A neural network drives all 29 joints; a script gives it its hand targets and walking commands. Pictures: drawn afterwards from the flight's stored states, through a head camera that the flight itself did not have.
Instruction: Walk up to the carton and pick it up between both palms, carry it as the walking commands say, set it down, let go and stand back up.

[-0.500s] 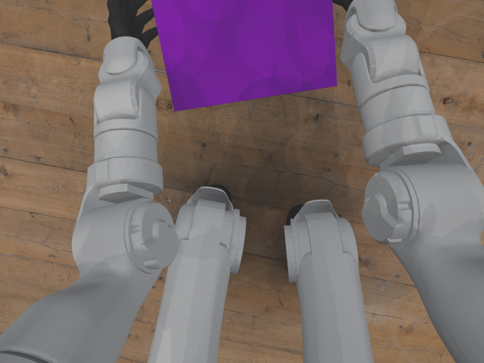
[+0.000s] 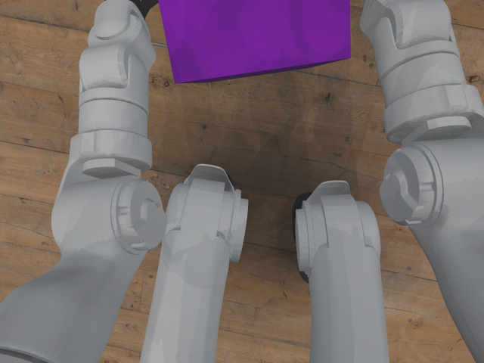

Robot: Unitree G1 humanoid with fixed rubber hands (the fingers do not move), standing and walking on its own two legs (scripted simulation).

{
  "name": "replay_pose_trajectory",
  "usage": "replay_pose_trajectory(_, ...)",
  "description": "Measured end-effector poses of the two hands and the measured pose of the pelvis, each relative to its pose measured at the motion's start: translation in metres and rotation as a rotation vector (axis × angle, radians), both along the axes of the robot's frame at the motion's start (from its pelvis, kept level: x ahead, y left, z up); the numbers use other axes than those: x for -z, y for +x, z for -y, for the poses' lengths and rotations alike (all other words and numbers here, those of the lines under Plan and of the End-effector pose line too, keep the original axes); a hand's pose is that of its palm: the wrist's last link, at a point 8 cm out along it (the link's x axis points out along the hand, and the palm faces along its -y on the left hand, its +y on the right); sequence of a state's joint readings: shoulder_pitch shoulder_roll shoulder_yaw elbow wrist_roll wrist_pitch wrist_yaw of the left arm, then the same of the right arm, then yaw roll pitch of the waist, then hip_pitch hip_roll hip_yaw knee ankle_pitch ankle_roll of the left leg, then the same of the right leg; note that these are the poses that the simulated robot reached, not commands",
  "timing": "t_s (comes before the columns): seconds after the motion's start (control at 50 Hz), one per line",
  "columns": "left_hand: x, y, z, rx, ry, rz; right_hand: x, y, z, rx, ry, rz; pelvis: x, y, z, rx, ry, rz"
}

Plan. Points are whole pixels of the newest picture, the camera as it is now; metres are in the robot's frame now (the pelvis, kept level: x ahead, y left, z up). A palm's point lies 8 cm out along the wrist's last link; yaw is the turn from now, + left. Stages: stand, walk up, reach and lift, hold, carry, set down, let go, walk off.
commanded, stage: set down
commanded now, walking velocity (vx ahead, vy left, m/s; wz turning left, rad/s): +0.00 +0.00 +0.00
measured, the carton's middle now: out of the picture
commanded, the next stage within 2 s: none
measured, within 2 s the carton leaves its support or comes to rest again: rests again in 0.36 s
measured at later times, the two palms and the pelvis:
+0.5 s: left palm (130, 12) +0.51 +0.21 -0.17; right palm out of the picture +0.57 -0.08 -0.17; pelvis +0.02 +0.00 +0.00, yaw +0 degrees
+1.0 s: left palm (128, 12) +0.51 +0.21 -0.17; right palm out of the picture +0.58 -0.08 -0.17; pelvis +0.02 +0.00 -0.01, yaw +1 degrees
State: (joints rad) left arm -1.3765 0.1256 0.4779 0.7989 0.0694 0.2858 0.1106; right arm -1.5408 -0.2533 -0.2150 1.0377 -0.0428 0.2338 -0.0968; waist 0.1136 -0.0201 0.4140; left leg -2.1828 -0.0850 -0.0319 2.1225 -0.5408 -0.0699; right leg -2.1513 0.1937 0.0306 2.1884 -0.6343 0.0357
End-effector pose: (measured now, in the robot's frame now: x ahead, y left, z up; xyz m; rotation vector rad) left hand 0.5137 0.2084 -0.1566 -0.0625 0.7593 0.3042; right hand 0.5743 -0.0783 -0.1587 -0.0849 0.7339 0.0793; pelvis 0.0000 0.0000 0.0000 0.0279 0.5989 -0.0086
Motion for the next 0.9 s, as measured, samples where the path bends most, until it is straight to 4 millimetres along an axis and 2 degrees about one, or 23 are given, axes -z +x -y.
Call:
replay_pose_trajectory(0.16, -0.007, -0.003, 0.003, -0.003, 0.000, -0.013, -0.006, 0.000, 0.003, -0.024, -0.019, -0.014, 0.000, 0.007, 0.002, -0.001, 0.010, -0.088)
replay_pose_trajectory(0.3, 0.003, -0.010, 0.000, 0.004, 0.007, -0.038, 0.001, -0.003, -0.001, -0.039, -0.032, -0.040, -0.004, 0.011, 0.005, 0.004, 0.011, -0.124)
replay_pose_trajectory(0.42, 0.010, -0.010, -0.001, 0.007, 0.001, -0.038, 0.010, -0.003, -0.002, -0.031, -0.028, -0.033, -0.004, 0.014, 0.003, 0.002, 0.007, -0.126)
replay_pose_trajectory(0.58, 0.012, -0.003, -0.001, 0.012, 0.005, -0.034, 0.011, 0.000, 0.000, -0.037, -0.028, -0.029, 0.001, 0.016, 0.000, 0.003, 0.005, -0.111)
replay_pose_trajectory(0.9, 0.015, -0.006, -0.005, 0.020, 0.002, -0.038, 0.014, 0.001, -0.003, -0.057, -0.008, -0.028, 0.005, 0.014, 0.003, 0.003, 0.017, -0.094)
